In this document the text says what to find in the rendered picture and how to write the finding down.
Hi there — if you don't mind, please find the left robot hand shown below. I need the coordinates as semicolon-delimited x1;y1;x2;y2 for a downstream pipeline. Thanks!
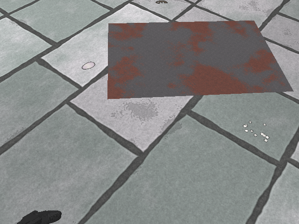
17;210;62;224

